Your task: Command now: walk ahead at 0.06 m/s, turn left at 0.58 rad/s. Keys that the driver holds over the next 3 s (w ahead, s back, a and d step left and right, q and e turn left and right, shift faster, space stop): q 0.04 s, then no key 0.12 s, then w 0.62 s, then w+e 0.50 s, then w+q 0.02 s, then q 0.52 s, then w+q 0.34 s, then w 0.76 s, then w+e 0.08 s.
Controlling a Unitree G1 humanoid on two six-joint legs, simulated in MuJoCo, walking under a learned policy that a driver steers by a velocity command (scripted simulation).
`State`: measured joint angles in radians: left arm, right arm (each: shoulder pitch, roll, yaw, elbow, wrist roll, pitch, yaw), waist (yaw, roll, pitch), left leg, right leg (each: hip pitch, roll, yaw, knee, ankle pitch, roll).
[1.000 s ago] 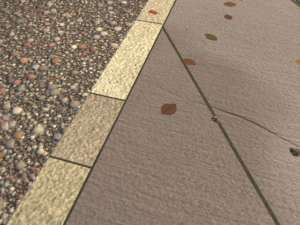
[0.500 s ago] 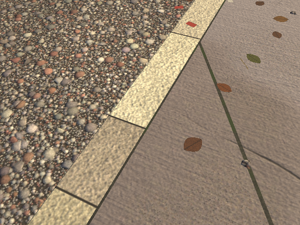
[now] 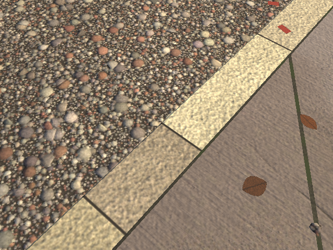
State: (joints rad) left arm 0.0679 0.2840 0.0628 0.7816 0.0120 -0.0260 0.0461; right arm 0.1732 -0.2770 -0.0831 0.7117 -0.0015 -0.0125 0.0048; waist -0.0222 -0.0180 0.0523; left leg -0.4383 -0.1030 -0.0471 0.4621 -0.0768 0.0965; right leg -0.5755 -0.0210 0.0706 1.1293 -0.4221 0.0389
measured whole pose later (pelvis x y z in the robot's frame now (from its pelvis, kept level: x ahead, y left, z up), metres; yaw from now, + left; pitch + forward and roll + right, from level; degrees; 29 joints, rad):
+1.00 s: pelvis +0.30 +0.05 +0.01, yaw +4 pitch +1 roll +2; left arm 0.24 0.30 0.07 0.79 -0.03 -0.06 0.00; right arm 0.30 -0.24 -0.06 0.82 -0.01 -0.10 0.02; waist -0.02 -0.06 0.00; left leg -0.11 -0.05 0.11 0.29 -0.20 0.04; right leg -0.68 -0.10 0.08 1.10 -0.18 -0.01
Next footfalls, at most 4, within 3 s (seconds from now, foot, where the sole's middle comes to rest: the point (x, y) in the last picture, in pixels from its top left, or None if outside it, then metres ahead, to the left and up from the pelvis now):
0.32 right None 0.09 -0.16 -0.77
0.76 left None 0.31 0.14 -0.77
1.28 right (182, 195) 0.64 -0.08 -0.77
1.78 left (136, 161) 0.80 0.12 -0.77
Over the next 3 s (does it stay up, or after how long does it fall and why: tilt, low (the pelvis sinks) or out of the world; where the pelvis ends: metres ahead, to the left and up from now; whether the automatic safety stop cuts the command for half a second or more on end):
stays up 1.13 0.16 0.01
